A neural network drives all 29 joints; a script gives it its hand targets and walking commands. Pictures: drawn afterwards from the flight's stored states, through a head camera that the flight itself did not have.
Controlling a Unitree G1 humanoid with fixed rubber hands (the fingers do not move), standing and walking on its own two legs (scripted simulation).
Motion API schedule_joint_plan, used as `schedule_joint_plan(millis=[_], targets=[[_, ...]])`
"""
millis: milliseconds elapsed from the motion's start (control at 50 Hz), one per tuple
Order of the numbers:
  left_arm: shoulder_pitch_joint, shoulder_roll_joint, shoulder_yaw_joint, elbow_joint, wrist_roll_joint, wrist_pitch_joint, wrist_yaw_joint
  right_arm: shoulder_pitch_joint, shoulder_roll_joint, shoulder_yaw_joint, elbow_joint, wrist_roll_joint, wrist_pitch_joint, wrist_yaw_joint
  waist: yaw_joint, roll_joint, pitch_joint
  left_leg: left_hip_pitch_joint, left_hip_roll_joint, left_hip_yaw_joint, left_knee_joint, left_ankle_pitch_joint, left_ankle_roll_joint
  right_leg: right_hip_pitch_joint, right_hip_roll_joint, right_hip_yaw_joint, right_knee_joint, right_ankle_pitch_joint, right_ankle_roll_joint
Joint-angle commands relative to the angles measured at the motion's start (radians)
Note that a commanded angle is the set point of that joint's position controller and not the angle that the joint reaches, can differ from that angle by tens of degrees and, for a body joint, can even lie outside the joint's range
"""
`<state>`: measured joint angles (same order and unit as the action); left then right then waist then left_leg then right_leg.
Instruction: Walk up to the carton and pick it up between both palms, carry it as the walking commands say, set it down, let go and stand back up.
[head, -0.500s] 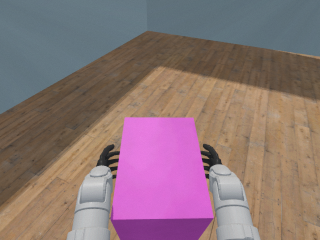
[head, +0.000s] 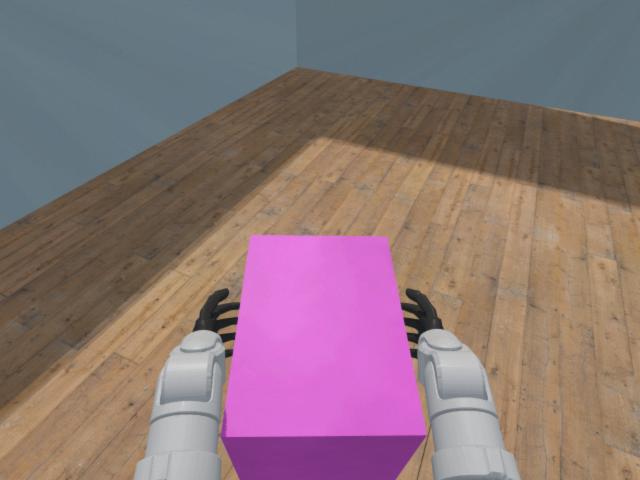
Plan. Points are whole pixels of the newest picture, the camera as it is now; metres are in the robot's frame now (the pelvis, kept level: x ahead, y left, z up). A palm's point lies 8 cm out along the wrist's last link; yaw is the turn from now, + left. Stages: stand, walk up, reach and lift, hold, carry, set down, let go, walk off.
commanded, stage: reach and lift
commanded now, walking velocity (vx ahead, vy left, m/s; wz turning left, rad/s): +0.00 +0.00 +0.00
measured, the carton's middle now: (317, 365) +0.30 +0.00 -0.02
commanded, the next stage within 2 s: hold in 0.10 s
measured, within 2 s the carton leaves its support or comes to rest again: neither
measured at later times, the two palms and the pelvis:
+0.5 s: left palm (205, 344) +0.29 +0.14 +0.05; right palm (427, 343) +0.28 -0.14 +0.05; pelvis +0.00 +0.00 +0.00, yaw +0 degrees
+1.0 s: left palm (189, 275) +0.38 +0.18 +0.09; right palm (392, 268) +0.39 -0.11 +0.08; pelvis +0.11 +0.02 -0.01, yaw +4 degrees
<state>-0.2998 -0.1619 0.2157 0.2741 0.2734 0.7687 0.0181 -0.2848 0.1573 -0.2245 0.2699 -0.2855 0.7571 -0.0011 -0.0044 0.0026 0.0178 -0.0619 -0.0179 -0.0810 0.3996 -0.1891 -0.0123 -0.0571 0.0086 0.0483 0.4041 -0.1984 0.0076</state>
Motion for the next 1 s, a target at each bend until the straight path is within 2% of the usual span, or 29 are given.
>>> schedule_joint_plan(millis=[0,440,460,480,500,520,540,560,580,600,620,640,660,680,700,720,740,760,780,800,840,880,900,920,940,960,980], targets=[[-0.519,-1.007,-0.540,-0.038,-0.270,-0.046,-0.238,-0.544,0.959,0.558,-0.042,0.279,-0.042,0.246,0.002,-0.006,-0.214,0.008,-0.074,-0.005,-0.071,0.039,0.009,0.027,0.067,0.018,-0.069,0.060,-0.006],[-0.504,-1.007,-0.549,-0.046,-0.271,-0.044,-0.237,-0.534,0.963,0.572,-0.058,0.284,-0.045,0.244,0.003,0.000,-0.226,0.019,-0.068,-0.006,-0.073,0.077,0.005,0.026,0.072,0.020,-0.067,0.077,-0.007],[-0.536,-0.962,-0.587,-0.071,-0.293,-0.052,-0.236,-0.563,0.953,0.615,-0.064,0.323,-0.045,0.240,0.016,-0.027,-0.211,-0.188,0.111,-0.025,-0.028,-0.063,0.034,-0.080,-0.103,-0.010,-0.011,-0.138,-0.025],[-0.533,-0.946,-0.560,-0.036,-0.288,-0.053,-0.232,-0.560,0.948,0.603,-0.043,0.324,-0.040,0.238,0.015,-0.032,-0.223,-0.251,0.115,-0.050,-0.036,-0.295,0.038,-0.098,-0.120,0.054,-0.052,-0.331,-0.034],[-0.544,-0.940,-0.564,-0.044,-0.294,-0.052,-0.228,-0.585,0.944,0.617,-0.067,0.338,-0.037,0.235,0.018,-0.050,-0.216,-0.338,0.090,-0.030,-0.003,-0.440,0.033,-0.113,-0.137,0.096,-0.082,-0.483,-0.050],[-0.557,-0.943,-0.588,-0.070,-0.314,-0.050,-0.223,-0.616,0.942,0.640,-0.113,0.359,-0.035,0.231,0.026,-0.073,-0.217,-0.414,0.066,0.007,0.068,-0.461,0.024,-0.089,-0.174,0.152,-0.115,-0.558,-0.073],[-0.557,-0.955,-0.628,-0.119,-0.343,-0.043,-0.214,-0.640,0.948,0.680,-0.177,0.391,-0.028,0.223,0.032,-0.116,-0.245,-0.432,0.042,0.067,0.183,-0.347,0.014,-0.064,-0.230,0.219,-0.156,-0.540,-0.102],[-0.560,-0.957,-0.674,-0.187,-0.373,-0.028,-0.201,-0.640,0.963,0.728,-0.241,0.432,-0.014,0.215,0.023,-0.138,-0.287,-0.392,0.039,0.116,0.289,-0.194,0.016,-0.073,-0.284,0.266,-0.172,-0.440,-0.134],[-0.534,-0.939,-0.682,-0.198,-0.371,-0.004,-0.186,-0.611,0.960,0.735,-0.224,0.444,0.012,0.207,0.014,-0.125,-0.311,-0.363,0.052,0.137,0.250,-0.214,0.022,-0.102,-0.292,0.240,-0.183,-0.411,-0.147],[-0.501,-0.914,-0.689,-0.209,-0.370,0.019,-0.176,-0.573,0.939,0.736,-0.225,0.447,0.033,0.202,0.009,-0.124,-0.318,-0.306,0.041,0.159,0.179,-0.214,0.028,-0.152,-0.278,0.198,-0.184,-0.433,-0.142],[-0.478,-0.892,-0.705,-0.249,-0.381,0.037,-0.169,-0.549,0.927,0.752,-0.262,0.462,0.056,0.196,0.004,-0.131,-0.322,-0.229,0.027,0.174,0.093,-0.201,0.041,-0.197,-0.255,0.152,-0.145,-0.441,-0.127],[-0.474,-0.878,-0.724,-0.300,-0.403,0.059,-0.164,-0.540,0.917,0.763,-0.298,0.478,0.080,0.191,0.005,-0.116,-0.334,-0.129,0.028,0.167,0.030,-0.193,0.055,-0.257,-0.208,0.081,-0.084,-0.436,-0.095],[-0.512,-0.882,-0.760,-0.362,-0.438,0.087,-0.160,-0.534,0.897,0.776,-0.328,0.483,0.102,0.184,-0.003,-0.016,-0.336,-0.070,0.111,0.033,-0.056,-0.290,0.082,-0.339,-0.133,-0.028,0.049,-0.406,-0.046],[-0.535,-0.889,-0.794,-0.410,-0.471,0.120,-0.157,-0.504,0.883,0.783,-0.360,0.492,0.127,0.175,-0.018,0.189,-0.342,0.036,0.269,-0.225,-0.189,-0.403,0.135,-0.478,-0.053,-0.154,0.304,-0.332,0.007],[-0.519,-0.882,-0.813,-0.421,-0.497,0.156,-0.156,-0.460,0.868,0.780,-0.376,0.498,0.160,0.164,-0.019,0.250,-0.300,0.123,0.370,-0.384,-0.254,-0.368,0.176,-0.631,-0.011,-0.186,0.408,-0.329,0.015],[-0.494,-0.889,-0.824,-0.426,-0.523,0.189,-0.161,-0.442,0.857,0.780,-0.411,0.501,0.191,0.153,-0.011,0.184,-0.281,0.122,0.396,-0.384,-0.241,-0.186,0.197,-0.652,-0.047,-0.136,0.426,-0.307,0.004],[-0.467,-0.910,-0.836,-0.441,-0.543,0.214,-0.166,-0.446,0.855,0.795,-0.472,0.507,0.215,0.145,-0.007,0.126,-0.299,0.140,0.384,-0.316,-0.203,0.046,0.193,-0.631,-0.058,-0.125,0.388,-0.274,-0.001],[-0.443,-0.926,-0.847,-0.470,-0.555,0.234,-0.166,-0.445,0.868,0.802,-0.514,0.518,0.238,0.142,-0.005,0.106,-0.326,0.160,0.352,-0.215,-0.166,0.222,0.178,-0.597,-0.053,-0.128,0.327,-0.250,-0.001],[-0.441,-0.937,-0.866,-0.521,-0.570,0.253,-0.163,-0.436,0.874,0.809,-0.552,0.527,0.261,0.141,-0.006,0.116,-0.346,0.166,0.307,-0.121,-0.132,0.366,0.163,-0.556,-0.025,-0.155,0.279,-0.219,0.003],[-0.436,-0.941,-0.881,-0.569,-0.583,0.273,-0.158,-0.412,0.875,0.811,-0.580,0.534,0.282,0.141,-0.007,0.145,-0.370,0.178,0.275,-0.058,-0.102,0.478,0.150,-0.518,-0.003,-0.178,0.239,-0.183,0.006],[-0.387,-0.922,-0.881,-0.618,-0.584,0.314,-0.147,-0.352,0.862,0.807,-0.605,0.540,0.322,0.141,-0.010,0.170,-0.403,0.187,0.248,0.014,-0.058,0.574,0.133,-0.432,0.020,-0.211,0.135,-0.114,0.010],[-0.358,-0.910,-0.872,-0.653,-0.582,0.352,-0.142,-0.327,0.849,0.809,-0.633,0.554,0.360,0.139,-0.005,0.148,-0.414,0.109,0.220,0.073,0.000,0.495,0.109,-0.264,0.022,-0.237,-0.036,0.067,0.012],[-0.350,-0.903,-0.865,-0.668,-0.582,0.372,-0.142,-0.318,0.847,0.810,-0.639,0.559,0.377,0.138,-0.006,0.124,-0.418,0.023,0.207,0.087,0.034,0.429,0.089,-0.145,-0.008,-0.218,-0.085,0.147,0.006],[-0.346,-0.892,-0.857,-0.676,-0.582,0.391,-0.144,-0.316,0.846,0.812,-0.639,0.564,0.393,0.138,-0.003,0.089,-0.432,-0.080,0.201,0.084,0.078,0.334,0.063,-0.024,-0.076,-0.165,-0.096,0.189,-0.003],[-0.338,-0.870,-0.839,-0.672,-0.574,0.409,-0.146,-0.316,0.837,0.808,-0.631,0.564,0.411,0.140,-0.004,0.009,-0.472,-0.225,0.194,0.073,0.166,0.175,0.028,0.114,-0.216,-0.049,-0.042,0.417,-0.015],[-0.330,-0.862,-0.838,-0.633,-0.562,0.421,-0.144,-0.324,0.828,0.812,-0.630,0.570,0.432,0.141,-0.007,-0.077,-0.466,-0.350,0.128,0.104,0.233,-0.012,-0.007,0.160,-0.329,0.015,0.090,0.745,-0.092],[-0.290,-0.863,-0.817,-0.583,-0.547,0.431,-0.142,-0.350,0.823,0.824,-0.630,0.579,0.447,0.142,-0.003,-0.147,-0.477,-0.384,0.096,0.111,0.292,-0.167,-0.009,0.147,-0.357,0.026,0.142,0.870,-0.160]])
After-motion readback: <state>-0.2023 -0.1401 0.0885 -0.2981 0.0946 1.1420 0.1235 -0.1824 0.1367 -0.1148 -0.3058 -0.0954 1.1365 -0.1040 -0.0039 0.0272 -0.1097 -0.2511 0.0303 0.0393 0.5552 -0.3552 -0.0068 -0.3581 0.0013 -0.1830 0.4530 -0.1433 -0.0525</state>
